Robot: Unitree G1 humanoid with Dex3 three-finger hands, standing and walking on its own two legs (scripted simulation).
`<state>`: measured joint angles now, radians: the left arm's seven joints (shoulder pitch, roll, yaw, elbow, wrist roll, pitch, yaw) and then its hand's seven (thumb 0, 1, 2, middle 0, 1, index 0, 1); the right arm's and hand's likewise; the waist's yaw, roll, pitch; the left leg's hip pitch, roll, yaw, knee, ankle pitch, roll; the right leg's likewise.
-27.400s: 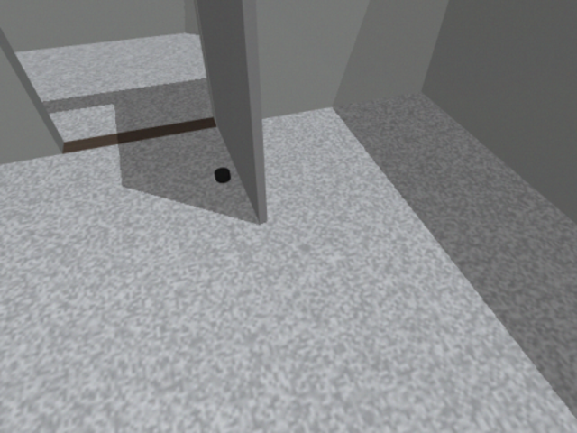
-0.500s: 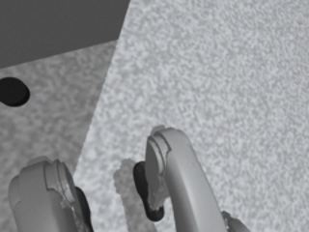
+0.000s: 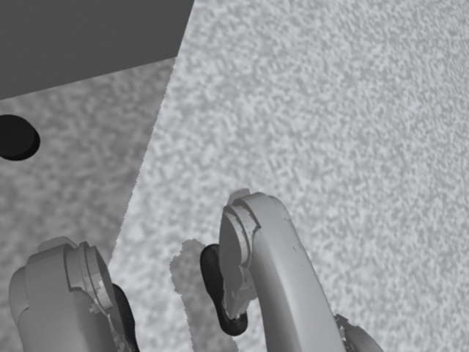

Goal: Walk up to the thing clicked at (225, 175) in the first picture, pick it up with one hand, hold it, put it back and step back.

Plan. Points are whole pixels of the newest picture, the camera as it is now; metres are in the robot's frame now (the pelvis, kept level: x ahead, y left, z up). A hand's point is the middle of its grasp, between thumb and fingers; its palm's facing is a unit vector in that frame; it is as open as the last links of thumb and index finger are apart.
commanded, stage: rise first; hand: left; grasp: from above
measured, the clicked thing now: (12, 138) +0.52 +0.27 -0.30
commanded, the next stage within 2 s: approach in 0.60 s
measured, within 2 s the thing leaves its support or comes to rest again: neither
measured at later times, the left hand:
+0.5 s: hand out of the picture +0.48 +0.32 -0.19, palm faces -0.44 -0.09 -0.90, open 14.2 cm
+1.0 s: hand out of the picture +0.50 +0.27 -0.18, palm faces -0.42 -0.07 -0.90, open 14.1 cm
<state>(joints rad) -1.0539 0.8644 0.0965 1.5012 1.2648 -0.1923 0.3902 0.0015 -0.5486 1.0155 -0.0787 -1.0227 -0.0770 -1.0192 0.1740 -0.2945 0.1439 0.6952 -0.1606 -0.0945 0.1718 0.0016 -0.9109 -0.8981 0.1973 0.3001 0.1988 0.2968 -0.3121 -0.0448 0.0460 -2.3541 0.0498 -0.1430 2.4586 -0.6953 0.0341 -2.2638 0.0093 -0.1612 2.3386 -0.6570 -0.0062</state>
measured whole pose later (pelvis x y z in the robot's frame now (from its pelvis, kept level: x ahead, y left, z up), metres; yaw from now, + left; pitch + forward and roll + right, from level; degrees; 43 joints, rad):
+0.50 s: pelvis +0.00 +0.00 +0.00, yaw +0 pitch +32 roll -11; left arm -1.05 0.89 0.12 1.51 1.28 -0.20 0.39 0.00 -0.55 1.03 -0.09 -1.00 -0.08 -1.00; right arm 0.19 -0.30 0.16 0.69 -0.17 -0.10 0.18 0.00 -0.91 -0.90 0.20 0.30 0.20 0.30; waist -0.33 -0.05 0.05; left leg -2.36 0.05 -0.15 2.47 -0.69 0.04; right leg -2.27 0.01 -0.17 2.34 -0.65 0.00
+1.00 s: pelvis +0.00 +0.00 +0.00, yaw +0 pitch +33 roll -10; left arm -1.16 0.80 -0.02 1.57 1.27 -0.16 0.41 0.00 -0.54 1.02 -0.09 -1.05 -0.08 -1.04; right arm 0.19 -0.29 0.16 0.71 -0.17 -0.11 0.18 0.00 -0.91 -0.89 0.20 0.30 0.20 0.30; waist -0.34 -0.05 0.02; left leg -2.36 0.05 -0.14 2.45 -0.68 0.03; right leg -2.27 0.01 -0.16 2.33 -0.65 -0.01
